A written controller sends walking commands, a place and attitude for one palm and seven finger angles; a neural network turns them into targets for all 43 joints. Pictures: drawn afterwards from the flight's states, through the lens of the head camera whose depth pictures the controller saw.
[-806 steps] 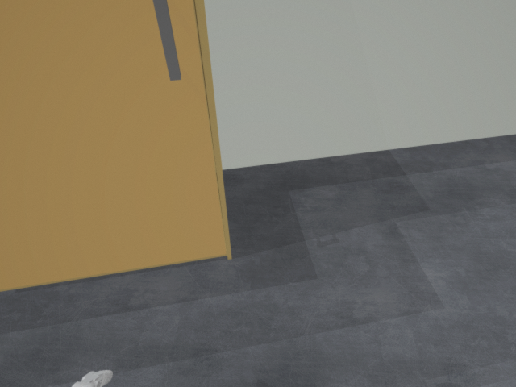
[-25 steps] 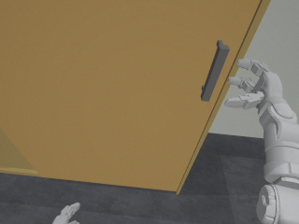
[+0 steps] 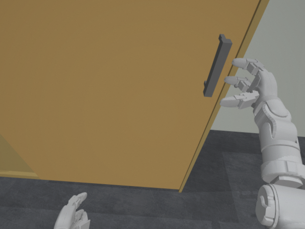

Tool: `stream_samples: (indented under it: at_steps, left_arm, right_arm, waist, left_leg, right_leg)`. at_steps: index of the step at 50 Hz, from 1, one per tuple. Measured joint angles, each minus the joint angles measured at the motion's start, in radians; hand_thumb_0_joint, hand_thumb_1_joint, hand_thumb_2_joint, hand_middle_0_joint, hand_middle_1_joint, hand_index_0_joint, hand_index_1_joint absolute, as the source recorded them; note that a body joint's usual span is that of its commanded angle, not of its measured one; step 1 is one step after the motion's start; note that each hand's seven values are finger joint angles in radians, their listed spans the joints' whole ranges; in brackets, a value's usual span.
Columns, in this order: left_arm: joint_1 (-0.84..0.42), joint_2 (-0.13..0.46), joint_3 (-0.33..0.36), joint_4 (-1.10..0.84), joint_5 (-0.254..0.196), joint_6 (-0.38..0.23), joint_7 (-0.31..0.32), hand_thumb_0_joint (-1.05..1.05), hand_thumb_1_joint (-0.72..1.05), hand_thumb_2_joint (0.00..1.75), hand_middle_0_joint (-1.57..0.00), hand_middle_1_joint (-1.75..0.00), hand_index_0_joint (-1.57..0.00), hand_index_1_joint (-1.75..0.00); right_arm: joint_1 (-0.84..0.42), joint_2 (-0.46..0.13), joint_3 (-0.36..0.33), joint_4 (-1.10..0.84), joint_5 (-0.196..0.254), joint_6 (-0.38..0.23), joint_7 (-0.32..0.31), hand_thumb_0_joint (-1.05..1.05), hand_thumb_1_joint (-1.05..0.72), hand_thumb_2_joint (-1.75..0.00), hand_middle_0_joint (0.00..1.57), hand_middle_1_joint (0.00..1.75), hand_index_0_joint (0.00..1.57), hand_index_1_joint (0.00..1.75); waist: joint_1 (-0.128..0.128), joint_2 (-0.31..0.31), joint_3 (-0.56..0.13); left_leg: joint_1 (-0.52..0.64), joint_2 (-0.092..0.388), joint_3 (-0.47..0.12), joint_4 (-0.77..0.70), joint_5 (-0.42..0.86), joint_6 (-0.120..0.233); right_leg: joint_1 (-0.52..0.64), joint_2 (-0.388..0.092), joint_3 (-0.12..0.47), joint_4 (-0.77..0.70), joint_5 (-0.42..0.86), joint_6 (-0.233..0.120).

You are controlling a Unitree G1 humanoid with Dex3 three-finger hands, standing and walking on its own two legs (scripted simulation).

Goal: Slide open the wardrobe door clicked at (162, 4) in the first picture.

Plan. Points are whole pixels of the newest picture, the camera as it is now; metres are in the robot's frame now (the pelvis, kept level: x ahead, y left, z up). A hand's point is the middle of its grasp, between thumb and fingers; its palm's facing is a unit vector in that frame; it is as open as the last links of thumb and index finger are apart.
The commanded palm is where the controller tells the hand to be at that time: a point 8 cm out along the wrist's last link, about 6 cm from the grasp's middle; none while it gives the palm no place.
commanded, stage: move the hooked fingers beside the handle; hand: right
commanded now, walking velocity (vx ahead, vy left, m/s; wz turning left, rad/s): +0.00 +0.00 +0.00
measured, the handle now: (214, 66) +0.50 -0.12 +0.21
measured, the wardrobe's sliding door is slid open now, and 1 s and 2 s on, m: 0.00 0.00 0.00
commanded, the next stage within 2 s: none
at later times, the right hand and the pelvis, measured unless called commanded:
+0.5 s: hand (247, 82) +0.42 -0.18 +0.22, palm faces +0.01 +1.00 +0.01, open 13.9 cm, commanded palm +0.40 -0.23 +0.21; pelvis +0.01 +0.00 +0.00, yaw +1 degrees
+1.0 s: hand (241, 86) +0.43 -0.18 +0.20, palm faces +0.01 +1.00 +0.01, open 13.9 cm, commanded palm +0.40 -0.23 +0.21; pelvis +0.01 -0.01 +0.00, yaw +0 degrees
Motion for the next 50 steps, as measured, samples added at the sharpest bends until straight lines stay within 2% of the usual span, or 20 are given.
stream_samples:
  at_steps: [3, 5, 9, 11, 14, 17, 21, 26, 29, 33, 38, 43, 46, 50]
  left_arm:
    - [0.027, -0.009, -0.007, 0.011, 0.003, 0.003, 0.001, 0.01, 0.91, 0.89, -0.2, -0.3, -0.2, -0.3]
    - [0.047, -0.01, -0.007, 0.022, -0.001, 0.007, 0.003, 0.01, 0.91, 0.89, -0.2, -0.3, -0.2, -0.3]
    - [0.083, 0.009, 0.001, 0.035, -0.014, 0.019, 0.008, 0.01, 0.91, 0.89, -0.2, -0.3, -0.2, -0.3]
    - [0.095, 0.021, 0.01, 0.036, -0.019, 0.02, 0.009, 0.01, 0.91, 0.89, -0.2, -0.3, -0.2, -0.3]
    - [0.101, 0.036, 0.024, 0.037, -0.018, 0.012, 0.009, 0.01, 0.91, 0.89, -0.2, -0.3, -0.2, -0.3]
    - [0.092, 0.037, 0.028, 0.039, -0.013, 0.0, 0.008, 0.01, 0.91, 0.9, -0.2, -0.3, -0.2, -0.3]
    - [0.065, 0.024, 0.022, 0.041, -0.009, -0.011, 0.005, 0.02, 0.91, 0.9, -0.2, -0.3, -0.2, -0.3]
    - [0.032, 0.017, 0.014, 0.017, -0.014, 0.0, 0.003, 0.01, 0.91, 0.9, -0.2, -0.3, -0.2, -0.3]
    - [0.024, 0.019, 0.015, -0.005, -0.017, 0.007, 0.002, 0.01, 0.91, 0.9, -0.2, -0.3, -0.2, -0.3]
    - [0.021, 0.016, 0.013, -0.006, -0.016, 0.003, 0.006, 0.01, 0.91, 0.9, -0.2, -0.3, -0.2, -0.3]
    - [0.01, 0.002, 0.002, 0.017, -0.012, -0.004, 0.008, 0.01, 0.91, 0.9, -0.2, -0.3, -0.2, -0.3]
    - [0.008, -0.002, -0.003, 0.027, -0.009, 0.006, 0.005, 0.01, 0.91, 0.89, -0.2, -0.3, -0.2, -0.3]
    - [0.017, -0.001, -0.003, 0.021, -0.007, 0.017, 0.003, 0.01, 0.91, 0.89, -0.2, -0.3, -0.2, -0.3]
    - [0.045, 0.001, 0.005, 0.01, -0.005, 0.018, 0.002, 0.01, 0.91, 0.89, -0.2, -0.3, -0.2, -0.3]
  right_arm:
    - [0.008, -0.017, -0.033, -0.015, -0.011, -0.056, -0.003, -0.01, 0.49, -0.3, 0.3, 1.2, 0.31, 1.2]
    - [-0.005, -0.042, -0.041, 0.004, -0.016, -0.065, 0.006, -0.02, 0.49, -0.3, 0.3, 1.2, 0.31, 1.2]
    - [-0.029, -0.098, -0.026, 0.078, -0.009, -0.017, 0.049, -0.01, 0.49, -0.3, 0.3, 1.2, 0.31, 1.2]
    - [-0.022, -0.106, -0.014, 0.092, 0.002, 0.007, 0.069, -0.01, 0.49, -0.3, 0.3, 1.2, 0.3, 1.2]
    - [0.025, -0.082, -0.009, 0.036, 0.017, 0.008, 0.08, -0.01, 0.49, -0.3, 0.3, 1.2, 0.3, 1.2]
    - [0.077, -0.044, -0.018, -0.062, 0.027, -0.029, 0.075, -0.01, 0.5, -0.3, 0.3, 1.2, 0.3, 1.2]
    - [0.076, -0.026, -0.032, -0.111, 0.021, -0.052, 0.056, -0.02, 0.5, -0.3, 0.3, 1.2, 0.3, 1.2]
    - [0.024, -0.065, -0.024, -0.025, 0.004, 0.017, 0.044, -0.01, 0.5, -0.3, 0.3, 1.2, 0.31, 1.2]
    - [0.042, -0.07, -0.016, -0.022, 0.005, 0.047, 0.048, -0.01, 0.5, -0.3, 0.3, 1.2, 0.3, 1.2]
    - [0.077, -0.038, 0.004, -0.078, 0.021, 0.018, 0.052, -0.01, 0.5, -0.3, 0.3, 1.2, 0.3, 1.2]
    - [0.046, -0.009, 0.024, -0.111, 0.016, -0.013, 0.032, -0.01, 0.5, -0.3, 0.3, 1.2, 0.3, 1.2]
    - [-0.028, -0.014, 0.033, -0.024, 0.004, 0.028, 0.015, -0.01, 0.5, -0.3, 0.3, 1.2, 0.31, 1.2]
    - [-0.035, -0.024, 0.014, 0.032, 0.005, 0.047, 0.018, -0.01, 0.5, -0.3, 0.3, 1.2, 0.31, 1.2]
    - [0.018, -0.024, -0.002, -0.007, -0.002, 0.014, 0.012, -0.01, 0.49, -0.3, 0.3, 1.2, 0.3, 1.2]
  waist:
    - [0.003, 0.011, -0.001]
    - [0.003, 0.013, -0.006]
    - [0.002, 0.003, -0.017]
    - [0.0, -0.005, -0.014]
    - [-0.005, -0.011, -0.002]
    - [-0.008, -0.005, 0.006]
    - [-0.008, 0.013, -0.003]
    - [-0.004, 0.008, -0.021]
    - [-0.007, -0.003, -0.02]
    - [-0.02, -0.004, -0.005]
    - [-0.028, 0.011, 0.004]
    - [-0.018, 0.003, -0.01]
    - [-0.007, -0.002, -0.016]
    - [-0.002, -0.001, -0.006]
  left_leg:
    - [0.012, -0.006, -0.009, -0.005, 0.0, 0.003]
    - [0.019, -0.009, -0.01, -0.009, -0.001, 0.005]
    - [0.018, -0.012, -0.007, -0.013, -0.002, 0.006]
    - [0.013, -0.01, -0.003, -0.012, -0.003, 0.005]
    - [0.009, -0.007, -0.003, -0.009, -0.003, 0.003]
    - [0.013, -0.006, -0.006, -0.009, -0.003, 0.002]
    - [0.02, -0.007, -0.01, -0.007, -0.006, 0.002]
    - [0.016, -0.009, -0.01, -0.007, -0.006, 0.001]
    - [0.013, -0.006, -0.009, -0.007, -0.004, -0.001]
    - [0.02, -0.001, -0.002, -0.007, -0.005, -0.004]
    - [0.027, 0.001, 0.005, -0.008, -0.006, -0.004]
    - [0.018, 0.003, 0.006, -0.011, -0.003, -0.007]
    - [0.011, 0.004, -0.001, -0.013, 0.0, -0.008]
    - [0.014, 0.003, -0.011, -0.015, 0.001, -0.008]
  right_leg:
    - [0.015, -0.006, -0.008, -0.005, -0.004, 0.004]
    - [0.02, -0.01, -0.009, -0.002, -0.009, 0.006]
    - [0.012, -0.012, -0.004, 0.006, -0.015, 0.007]
    - [0.005, -0.01, -0.001, 0.009, -0.015, 0.006]
    - [0.002, -0.007, -0.001, 0.008, -0.013, 0.003]
    - [0.008, -0.006, -0.004, 0.005, -0.013, 0.002]
    - [0.018, -0.008, -0.008, 0.006, -0.017, 0.003]
    - [0.009, -0.009, -0.007, 0.013, -0.021, 0.003]
    - [0.007, -0.006, -0.007, 0.011, -0.018, 0.0]
    - [0.011, 0.0, -0.001, 0.011, -0.016, -0.003]
    - [0.015, 0.003, 0.007, 0.013, -0.015, -0.003]
    - [0.005, 0.005, 0.007, 0.012, -0.013, -0.005]
    - [0.002, 0.004, 0.001, 0.005, -0.01, -0.007]
    - [0.011, 0.003, -0.009, -0.004, -0.009, -0.007]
